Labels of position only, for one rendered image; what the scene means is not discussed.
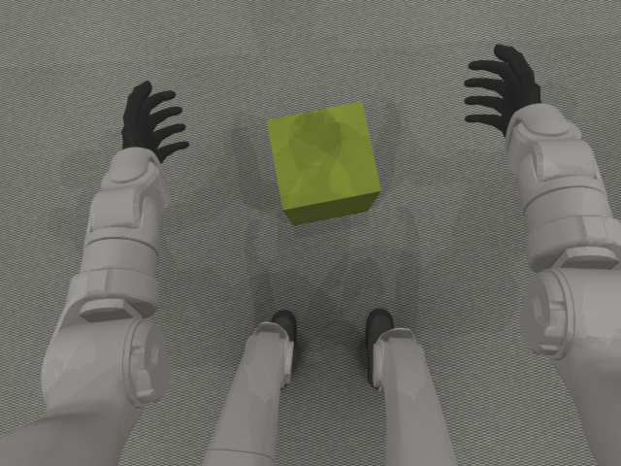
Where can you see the right robot foot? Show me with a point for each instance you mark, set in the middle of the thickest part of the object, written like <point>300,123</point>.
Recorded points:
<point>378,322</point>

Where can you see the right robot hand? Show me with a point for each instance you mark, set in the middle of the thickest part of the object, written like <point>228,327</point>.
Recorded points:
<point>518,88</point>

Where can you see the left robot foot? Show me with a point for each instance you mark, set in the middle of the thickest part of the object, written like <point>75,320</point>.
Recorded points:
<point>287,321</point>

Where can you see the robot right forearm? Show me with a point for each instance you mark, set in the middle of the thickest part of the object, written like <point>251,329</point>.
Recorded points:
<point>562,194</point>

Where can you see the robot left forearm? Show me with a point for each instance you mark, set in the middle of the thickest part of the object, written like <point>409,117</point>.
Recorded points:
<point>121,246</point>

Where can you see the left robot hand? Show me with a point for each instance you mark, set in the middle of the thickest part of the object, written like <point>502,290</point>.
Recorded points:
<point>139,124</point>

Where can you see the right robot upper arm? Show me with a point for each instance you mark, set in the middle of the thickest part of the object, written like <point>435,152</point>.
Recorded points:
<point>573,317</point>

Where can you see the left robot upper arm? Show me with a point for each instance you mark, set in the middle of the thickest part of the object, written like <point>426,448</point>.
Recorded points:
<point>98,379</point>

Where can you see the robot foot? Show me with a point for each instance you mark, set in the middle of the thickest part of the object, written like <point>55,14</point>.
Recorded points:
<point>378,322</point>
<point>287,321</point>

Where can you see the carton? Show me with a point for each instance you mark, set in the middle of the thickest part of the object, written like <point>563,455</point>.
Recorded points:
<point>325,163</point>

